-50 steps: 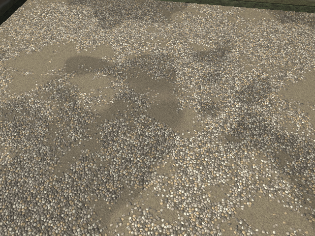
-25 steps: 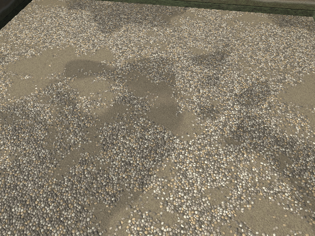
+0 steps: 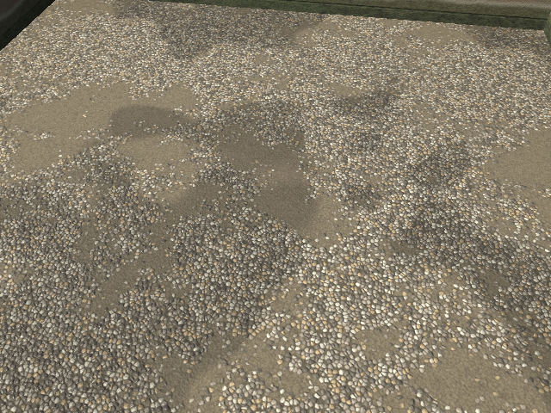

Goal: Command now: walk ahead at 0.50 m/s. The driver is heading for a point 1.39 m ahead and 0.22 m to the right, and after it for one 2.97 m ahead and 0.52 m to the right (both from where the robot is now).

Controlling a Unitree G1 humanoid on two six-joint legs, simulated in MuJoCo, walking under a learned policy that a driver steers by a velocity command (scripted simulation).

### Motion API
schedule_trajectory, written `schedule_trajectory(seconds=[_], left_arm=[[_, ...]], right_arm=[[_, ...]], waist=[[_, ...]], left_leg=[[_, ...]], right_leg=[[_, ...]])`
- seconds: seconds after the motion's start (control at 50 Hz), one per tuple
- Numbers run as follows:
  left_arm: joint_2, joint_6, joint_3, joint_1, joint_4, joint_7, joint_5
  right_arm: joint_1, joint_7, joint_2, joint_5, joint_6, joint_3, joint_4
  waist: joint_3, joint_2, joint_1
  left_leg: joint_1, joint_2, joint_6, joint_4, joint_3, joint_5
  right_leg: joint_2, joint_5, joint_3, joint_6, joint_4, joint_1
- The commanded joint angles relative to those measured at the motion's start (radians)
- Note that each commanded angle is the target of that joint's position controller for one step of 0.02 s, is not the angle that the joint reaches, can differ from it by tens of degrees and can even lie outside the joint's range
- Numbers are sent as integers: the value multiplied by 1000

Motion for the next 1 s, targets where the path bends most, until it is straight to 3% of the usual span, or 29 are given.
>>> schedule_trajectory(seconds=[0.02, 0.04, 0.06, 0.08, 0.1, 0.12, 0.14, 0.16, 0.22, 0.34, 0.46, 0.64, 0.66, 0.7, 0.78, 1.0], left_arm=[[77, -12, 22, -113, -105, 1, 2], [66, -20, 22, -56, -79, 4, -1], [55, -21, 16, -71, -84, 3, -1], [66, -14, 15, -127, -111, 1, 0], [75, -11, 21, -105, -103, 0, 4], [63, -17, 20, -36, -69, 3, 0], [62, -9, 13, -106, -104, -1, 2], [61, -8, 14, -92, -95, -1, 6], [42, -4, 4, -95, -84, -2, 7], [77, -3, 19, -49, -31, -5, 4], [78, -6, 27, -35, -10, -6, -6], [95, -2, 34, -18, -10, -3, -7], [97, 0, 9, 69, 0, 7, 29], [117, -4, 10, 88, 11, 10, 24], [141, -15, 7, 101, 12, 14, 13], [164, -22, 1, 175, 32, 15, 12]], right_arm=[[-101, 8, -52, -13, -22, -17, -104], [-40, -6, -60, 0, -21, -18, -80], [-71, -10, -64, 7, -17, -18, -86], [-129, 4, -57, -2, -18, -16, -112], [-92, 8, -51, -13, -21, -16, -100], [-18, -5, -56, 0, -20, -15, -69], [-98, 6, -53, -5, -20, -12, -97], [-73, 9, -42, -15, -23, -9, -88], [-61, 12, -25, -15, -27, 2, -69], [-13, 16, -65, -6, -36, -15, -19], [-6, 18, -72, 6, -37, -28, 4], [3, 16, -91, 6, -21, -42, 11], [131, 21, -134, -13, -13, -37, 53], [100, 22, -142, -4, -11, -40, 55], [109, 20, -145, -7, -9, -39, 61], [173, 3, -157, -13, 0, -34, 73]], waist=[[-60, -7, -13], [-126, -6, 5], [-58, 10, 10], [-3, 7, -7], [-62, -5, -13], [-127, -6, 6], [2, 5, -6], [-56, -2, -10], [-51, -6, -8], [-46, -3, 4], [-73, 2, 5], [-75, -1, 1], [-85, -32, 9], [-26, -6, 19], [-22, -1, 13], [3, -13, 12]], left_leg=[[4, 82, 11, -95, -74, 370], [24, 84, 13, -142, -102, 196], [-9, 85, 14, -160, -112, 170], [-26, 82, 12, -108, -79, 348], [8, 85, 13, -100, -76, 363], [26, 91, 16, -159, -111, 170], [-25, 86, 14, -128, -87, 328], [16, 95, 15, -137, -92, 331], [32, 110, 8, -208, -111, 323], [110, 125, 16, -323, -139, 379], [166, 130, 26, -355, -139, 443], [190, 133, 36, -341, -134, 479], [219, 147, 92, -401, -201, 538], [239, 150, 105, -410, -190, 577], [260, 137, 95, -430, -185, 512], [226, 113, 77, -443, -170, 402]], right_leg=[[-39, 355, 50, -23, -58, 3], [-18, 166, 31, -21, -66, 53], [-14, 146, 28, -19, -76, 24], [-34, 332, 44, -19, -67, -21], [-39, 341, 54, -24, -62, 1], [-21, 134, 41, -22, -84, 57], [-37, 302, 55, -20, -88, -20], [-47, 302, 68, -23, -100, 0], [-60, 281, 86, -13, -175, 21], [-83, 310, 104, -13, -293, 92], [-91, 341, 93, -10, -322, 108], [-91, 347, 80, -11, -313, 72], [-87, 312, 103, -66, -332, 103], [-99, 320, 106, -71, -355, 68], [-100, 286, 101, -60, -373, 49], [-90, 278, 92, -68, -396, 48]])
